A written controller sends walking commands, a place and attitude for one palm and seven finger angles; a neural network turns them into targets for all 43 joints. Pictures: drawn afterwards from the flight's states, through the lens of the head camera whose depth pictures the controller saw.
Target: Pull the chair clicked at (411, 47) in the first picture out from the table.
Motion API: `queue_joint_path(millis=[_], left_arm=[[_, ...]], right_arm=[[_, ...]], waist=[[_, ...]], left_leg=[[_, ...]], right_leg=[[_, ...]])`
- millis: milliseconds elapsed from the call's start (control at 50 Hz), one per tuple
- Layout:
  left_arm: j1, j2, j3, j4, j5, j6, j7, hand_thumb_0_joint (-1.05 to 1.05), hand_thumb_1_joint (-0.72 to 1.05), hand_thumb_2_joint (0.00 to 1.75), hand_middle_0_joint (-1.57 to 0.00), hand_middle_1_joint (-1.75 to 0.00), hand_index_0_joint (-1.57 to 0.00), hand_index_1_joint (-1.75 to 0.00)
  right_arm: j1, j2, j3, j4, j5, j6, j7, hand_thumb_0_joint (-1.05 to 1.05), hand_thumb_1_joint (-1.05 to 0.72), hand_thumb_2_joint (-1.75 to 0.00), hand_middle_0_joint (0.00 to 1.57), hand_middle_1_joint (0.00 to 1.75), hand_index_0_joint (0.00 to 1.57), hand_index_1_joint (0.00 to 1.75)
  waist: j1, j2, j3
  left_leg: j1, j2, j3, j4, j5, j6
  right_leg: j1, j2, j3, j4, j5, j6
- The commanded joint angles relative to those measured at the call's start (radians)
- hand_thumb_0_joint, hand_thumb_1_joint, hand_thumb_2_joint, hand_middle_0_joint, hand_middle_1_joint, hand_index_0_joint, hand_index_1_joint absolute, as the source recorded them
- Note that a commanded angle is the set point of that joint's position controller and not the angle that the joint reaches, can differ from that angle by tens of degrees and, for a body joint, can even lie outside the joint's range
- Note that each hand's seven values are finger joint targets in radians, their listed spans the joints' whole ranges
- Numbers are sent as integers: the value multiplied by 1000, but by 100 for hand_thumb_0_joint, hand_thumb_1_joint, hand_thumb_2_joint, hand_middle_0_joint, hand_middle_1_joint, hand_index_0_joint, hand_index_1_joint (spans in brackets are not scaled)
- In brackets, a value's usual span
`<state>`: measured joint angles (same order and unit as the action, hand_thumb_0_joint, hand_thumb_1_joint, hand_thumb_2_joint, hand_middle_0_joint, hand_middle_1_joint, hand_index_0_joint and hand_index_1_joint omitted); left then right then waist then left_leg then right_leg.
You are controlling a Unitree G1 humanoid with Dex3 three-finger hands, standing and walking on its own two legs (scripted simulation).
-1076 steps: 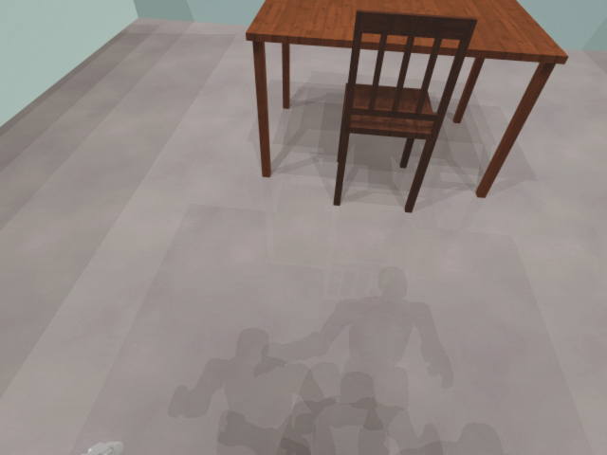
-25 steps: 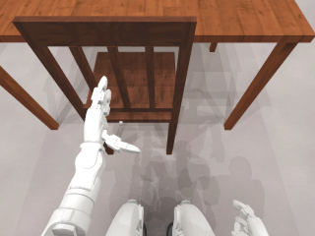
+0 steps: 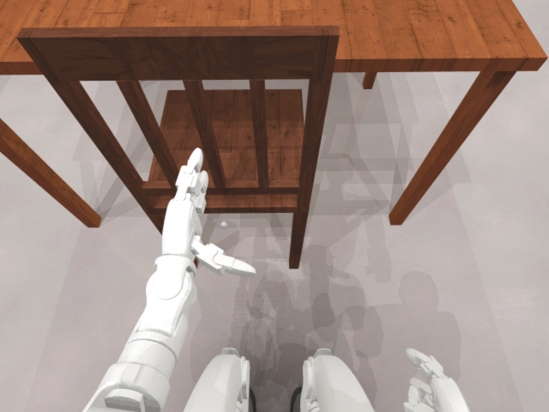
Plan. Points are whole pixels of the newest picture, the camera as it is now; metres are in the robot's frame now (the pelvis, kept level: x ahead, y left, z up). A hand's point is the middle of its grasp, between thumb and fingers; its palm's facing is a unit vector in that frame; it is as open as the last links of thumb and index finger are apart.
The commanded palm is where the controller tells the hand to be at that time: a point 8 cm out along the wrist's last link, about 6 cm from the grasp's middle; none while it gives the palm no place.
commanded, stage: aim the fingers beside a spindle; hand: left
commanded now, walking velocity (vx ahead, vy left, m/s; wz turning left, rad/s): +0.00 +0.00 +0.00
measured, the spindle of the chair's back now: (208, 141) +0.54 +0.12 +0.01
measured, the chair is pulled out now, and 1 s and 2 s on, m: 0.00 0.00 0.00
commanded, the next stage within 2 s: none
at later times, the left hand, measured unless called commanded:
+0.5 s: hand (214, 211) +0.39 +0.09 +0.03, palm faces -0.01 -1.00 -0.05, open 16.9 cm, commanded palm +0.36 +0.15 +0.02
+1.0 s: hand (208, 218) +0.39 +0.11 +0.00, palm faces +0.02 -1.00 -0.04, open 16.9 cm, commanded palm +0.36 +0.16 +0.02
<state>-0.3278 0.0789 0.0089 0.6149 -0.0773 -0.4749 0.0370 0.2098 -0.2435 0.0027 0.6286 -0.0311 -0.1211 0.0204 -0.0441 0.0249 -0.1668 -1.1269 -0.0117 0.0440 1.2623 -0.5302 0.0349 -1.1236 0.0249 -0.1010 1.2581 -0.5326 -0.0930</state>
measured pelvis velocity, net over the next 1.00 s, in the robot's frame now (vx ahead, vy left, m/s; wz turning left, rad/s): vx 0.00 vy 0.01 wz -0.01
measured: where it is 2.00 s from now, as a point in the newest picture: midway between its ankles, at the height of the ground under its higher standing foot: outside the picture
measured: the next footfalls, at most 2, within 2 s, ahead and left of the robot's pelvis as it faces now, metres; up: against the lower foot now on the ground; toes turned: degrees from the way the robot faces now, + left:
none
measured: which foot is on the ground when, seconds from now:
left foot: down 0.00-1.00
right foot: down 0.00-1.00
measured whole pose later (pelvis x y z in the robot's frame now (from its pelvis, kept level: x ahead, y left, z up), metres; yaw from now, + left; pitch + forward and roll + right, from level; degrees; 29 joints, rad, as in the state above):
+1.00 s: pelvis +0.00 +0.01 +0.00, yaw -1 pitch +24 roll +0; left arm -0.36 0.11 0.08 0.66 -0.07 -0.46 0.06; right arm 0.21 -0.23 0.01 0.61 -0.04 -0.09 0.02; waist -0.06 0.02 -0.17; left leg -1.15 -0.01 0.05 1.28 -0.54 0.04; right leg -1.15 0.03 -0.09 1.27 -0.53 -0.08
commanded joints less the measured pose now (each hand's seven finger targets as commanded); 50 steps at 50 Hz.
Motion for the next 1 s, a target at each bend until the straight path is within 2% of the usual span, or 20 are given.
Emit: queue_joint_path(millis=[0,60,180,220,260,280,340,360,440,460,540,620,640,660,680,780,820,860,900,980], left_arm=[[-283,157,96,-324,12,-142,70,0,-50,30,-6,-8,-6,-8],[-271,166,102,-287,22,-151,78,0,-50,30,-6,-8,-6,-8],[-190,31,-25,-132,-8,-62,-12,0,-50,30,-6,-8,-6,-8],[-219,50,-12,-150,-25,-53,-28,0,-50,30,-6,-8,-6,-8],[-297,50,-15,-230,-36,-74,-26,0,-50,30,-6,-8,-6,-8],[-311,85,15,-267,-32,-91,-16,0,-50,30,-6,-8,-6,-8],[-369,106,28,-334,-12,-144,28,0,-50,30,-6,-8,-6,-8],[-346,163,82,-333,-1,-153,49,0,-50,30,-6,-8,-6,-8],[-228,151,95,-199,23,-129,66,0,-50,30,-6,-8,-6,-8],[-173,151,100,-143,29,-107,59,0,-50,30,-6,-8,-6,-8],[-171,93,51,-127,1,-53,11,0,-50,30,-6,-8,-6,-8],[-318,85,22,-287,-37,-99,-16,0,-50,30,-6,-8,-6,-8],[-343,70,0,-324,-41,-118,-16,0,-50,30,-6,-8,-6,-8],[-359,105,20,-366,-38,-136,-7,0,-50,30,-6,-8,-6,-8],[-377,77,-15,-394,-30,-151,-3,0,-50,30,-6,-8,-6,-8],[-283,86,9,-144,26,-110,37,0,-50,30,-6,-8,-6,-8],[-247,97,43,-62,30,-72,45,0,-50,30,-6,-8,-6,-8],[-192,163,129,-37,24,-51,51,0,-50,30,-6,-8,-6,-8],[-227,163,141,-113,5,-58,45,0,-50,30,-6,-8,-6,-8],[-330,154,93,-370,-14,-138,30,0,-50,30,-6,-8,-6,-8]], right_arm=[[29,-114,-47,-115,-4,-36,2,0,-90,-90,20,30,20,30],[26,-118,-46,-114,-6,-32,3,0,-90,-90,20,30,20,30],[51,-124,-47,-107,18,-24,-1,0,-90,-90,20,30,20,30],[54,-130,-51,-106,23,-22,-7,0,-90,-90,20,30,20,30],[51,-128,-52,-109,20,-33,-11,0,-90,-90,20,30,20,30],[50,-127,-53,-107,17,-36,-12,0,-90,-90,20,30,20,30],[46,-122,-52,-96,3,-42,-6,0,-90,-90,20,30,20,30],[46,-130,-54,-95,-1,-42,-5,0,-90,-90,20,30,20,30],[36,-121,-47,-98,-6,-24,3,0,-90,-90,20,30,20,30],[36,-124,-47,-107,-4,-19,4,0,-90,-90,20,30,20,30],[45,-125,-45,-123,10,-2,0,0,-90,-90,20,30,20,30],[48,-125,-52,-116,16,-21,-9,0,-90,-90,20,30,20,30],[46,-124,-53,-114,14,-29,-10,0,-90,-90,20,30,20,30],[46,-129,-55,-112,13,-35,-12,0,-90,-90,20,30,20,30],[46,-124,-55,-105,9,-42,-10,0,-90,-90,20,30,20,30],[44,-132,-49,-77,3,-29,-5,0,-90,-90,20,30,20,30],[48,-130,-46,-83,2,-17,-2,0,-90,-90,20,30,20,30],[50,-135,-45,-105,0,-3,-4,0,-90,-90,20,30,20,30],[46,-124,-42,-122,0,2,-4,0,-90,-90,20,30,20,30],[51,-122,-52,-132,0,-17,-1,0,-90,-90,20,30,20,30]], waist=[[12,6,-465],[-5,-48,-432],[-37,-97,-344],[-35,-111,-351],[-36,-61,-392],[-17,-19,-424],[-21,23,-450],[-8,11,-459],[-4,-64,-402],[4,-52,-387],[-11,-88,-380],[-31,-44,-440],[-35,-29,-455],[-33,-18,-471],[-37,25,-493],[-41,-44,-316],[-31,-68,-313],[4,-69,-363],[13,-51,-430],[3,20,-584]], left_leg=[[236,-30,-70,-124,272,-14],[188,-29,-71,-118,237,-8],[154,-24,-69,-125,192,-9],[161,-23,-73,-124,184,-10],[201,-25,-76,-117,212,-8],[222,-25,-77,-121,226,-13],[276,-24,-89,-121,258,-16],[270,-23,-92,-120,265,-16],[181,-27,-75,-125,232,-13],[163,-30,-69,-124,230,-12],[146,-28,-60,-130,207,-11],[225,-21,-76,-119,241,-12],[244,-22,-81,-118,245,-11],[264,-19,-86,-115,258,-12],[302,-20,-90,-115,272,-13],[206,-19,-97,-131,182,-15],[160,-26,-83,-126,167,-12],[135,-31,-71,-125,196,-13],[153,-33,-62,-122,235,-14],[304,-21,-79,-120,352,-21]], right_leg=[[327,-2,150,-168,337,64],[342,-1,169,-187,307,70],[324,-11,176,-230,267,74],[314,-13,176,-238,239,73],[305,-9,166,-218,268,69],[306,-9,161,-206,277,65],[269,1,136,-177,297,63],[271,6,133,-167,298,61],[317,-2,153,-186,295,68],[323,-2,163,-192,296,67],[345,-8,172,-217,284,71],[329,-3,157,-202,315,69],[325,-1,158,-200,316,70],[311,4,151,-188,317,67],[292,5,143,-181,324,66],[195,5,119,-187,207,64],[221,0,137,-200,193,66],[287,-2,155,-197,230,63],[340,-6,163,-190,298,65],[367,9,137,-152,430,64]])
